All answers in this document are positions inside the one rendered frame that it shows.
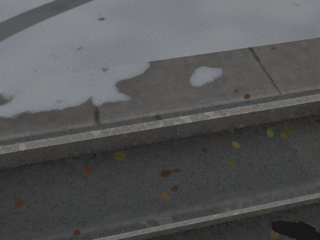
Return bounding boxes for stairs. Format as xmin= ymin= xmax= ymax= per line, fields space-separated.
xmin=0 ymin=101 xmax=320 ymax=240

